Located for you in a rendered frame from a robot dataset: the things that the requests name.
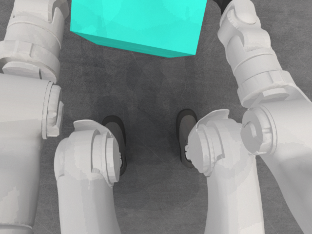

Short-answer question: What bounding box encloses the robot left upper arm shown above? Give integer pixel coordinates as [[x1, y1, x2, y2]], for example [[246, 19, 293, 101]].
[[0, 73, 64, 234]]

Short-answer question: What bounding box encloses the carton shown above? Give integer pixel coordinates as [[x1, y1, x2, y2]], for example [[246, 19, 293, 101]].
[[70, 0, 207, 58]]

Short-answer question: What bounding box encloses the robot right thigh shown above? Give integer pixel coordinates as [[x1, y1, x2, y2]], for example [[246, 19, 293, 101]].
[[192, 118, 265, 234]]

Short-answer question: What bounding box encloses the right robot hand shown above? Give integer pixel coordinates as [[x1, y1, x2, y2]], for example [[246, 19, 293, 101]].
[[213, 0, 232, 15]]

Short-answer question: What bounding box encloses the robot left thigh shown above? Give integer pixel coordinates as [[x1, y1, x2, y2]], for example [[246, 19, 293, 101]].
[[57, 129, 121, 234]]

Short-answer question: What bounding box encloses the robot right upper arm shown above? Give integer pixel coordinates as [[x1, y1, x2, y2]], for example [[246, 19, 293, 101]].
[[240, 99, 312, 234]]

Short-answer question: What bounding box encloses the left robot forearm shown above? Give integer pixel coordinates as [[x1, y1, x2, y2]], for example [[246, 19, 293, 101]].
[[0, 0, 69, 85]]

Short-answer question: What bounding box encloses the robot thigh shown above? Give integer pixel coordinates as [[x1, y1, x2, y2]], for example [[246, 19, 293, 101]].
[[192, 118, 265, 234], [57, 129, 121, 234]]

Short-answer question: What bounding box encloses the right robot forearm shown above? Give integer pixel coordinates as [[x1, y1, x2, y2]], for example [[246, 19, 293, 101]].
[[217, 0, 312, 108]]

